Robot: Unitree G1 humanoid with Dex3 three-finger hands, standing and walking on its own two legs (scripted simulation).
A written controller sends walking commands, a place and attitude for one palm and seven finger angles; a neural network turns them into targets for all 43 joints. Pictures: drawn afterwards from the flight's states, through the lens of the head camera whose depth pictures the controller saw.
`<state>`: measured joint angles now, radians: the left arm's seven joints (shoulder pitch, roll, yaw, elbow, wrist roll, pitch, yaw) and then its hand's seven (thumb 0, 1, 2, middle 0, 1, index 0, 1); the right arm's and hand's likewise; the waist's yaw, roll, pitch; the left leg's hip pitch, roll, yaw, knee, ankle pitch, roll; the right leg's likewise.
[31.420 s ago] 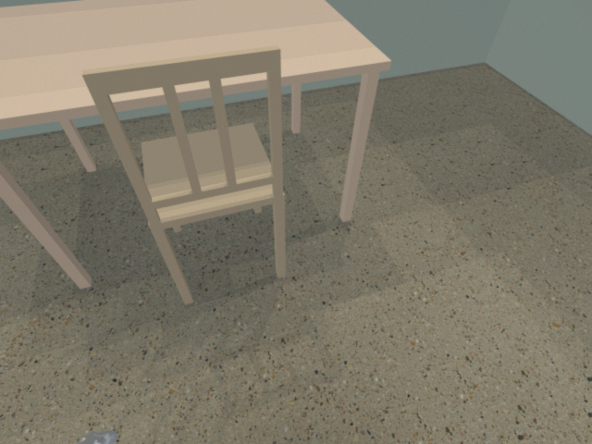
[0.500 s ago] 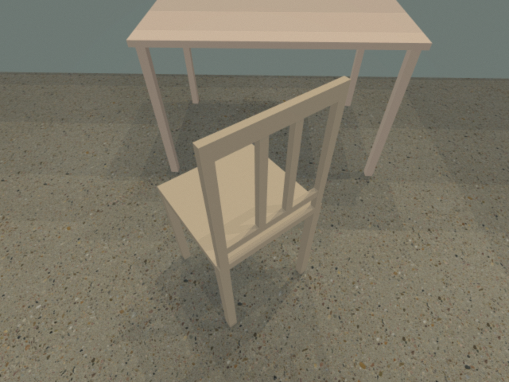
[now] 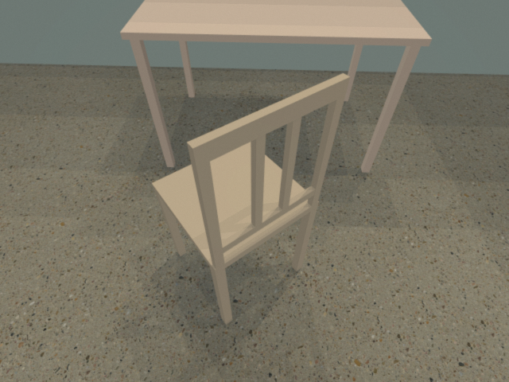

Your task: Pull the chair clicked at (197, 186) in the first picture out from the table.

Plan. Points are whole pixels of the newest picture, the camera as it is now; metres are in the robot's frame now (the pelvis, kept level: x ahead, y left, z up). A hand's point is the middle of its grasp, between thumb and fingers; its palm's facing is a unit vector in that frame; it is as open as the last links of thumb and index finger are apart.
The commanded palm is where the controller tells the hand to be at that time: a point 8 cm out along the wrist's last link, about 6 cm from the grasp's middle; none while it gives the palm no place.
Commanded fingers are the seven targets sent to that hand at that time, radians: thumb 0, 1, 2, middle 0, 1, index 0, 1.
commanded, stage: look to check the result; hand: left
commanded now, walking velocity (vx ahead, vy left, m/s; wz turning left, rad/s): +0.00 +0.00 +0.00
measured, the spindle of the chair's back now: (257, 185) +0.55 +0.03 -0.07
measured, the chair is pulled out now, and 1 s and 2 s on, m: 0.58 0.58 0.58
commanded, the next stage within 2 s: stand and wait in 0.56 s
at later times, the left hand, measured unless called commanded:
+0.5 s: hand out of the picture +0.01 +0.17 -0.18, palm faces +0.06 -0.98 -0.19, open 7.3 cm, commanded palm none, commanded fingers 0.00 0.90 0.90 -0.20 -0.30 -0.20 -0.30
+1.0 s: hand out of the picture +0.00 +0.17 -0.18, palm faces +0.06 -0.98 -0.18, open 7.3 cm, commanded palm none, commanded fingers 0.00 0.90 0.90 -0.20 -0.30 -0.20 -0.30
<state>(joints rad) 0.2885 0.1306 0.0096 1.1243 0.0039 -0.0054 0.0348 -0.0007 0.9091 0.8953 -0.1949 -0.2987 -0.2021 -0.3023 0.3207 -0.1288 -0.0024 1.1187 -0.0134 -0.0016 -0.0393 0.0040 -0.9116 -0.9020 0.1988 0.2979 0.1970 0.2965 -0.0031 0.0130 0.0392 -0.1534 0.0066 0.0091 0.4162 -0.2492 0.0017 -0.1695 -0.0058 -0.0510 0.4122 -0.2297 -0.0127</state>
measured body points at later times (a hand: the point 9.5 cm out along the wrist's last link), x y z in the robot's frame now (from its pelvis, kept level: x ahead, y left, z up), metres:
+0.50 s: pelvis +0.01 +0.00 +0.00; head +0.02 -0.01 +0.45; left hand +0.01 +0.22 -0.16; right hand +0.00 -0.21 -0.16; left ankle -0.02 +0.12 -0.74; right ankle +0.00 -0.11 -0.74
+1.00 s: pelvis +0.01 +0.00 +0.00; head +0.03 +0.00 +0.45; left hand +0.00 +0.22 -0.16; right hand -0.01 -0.21 -0.16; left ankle -0.02 +0.12 -0.74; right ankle +0.00 -0.11 -0.74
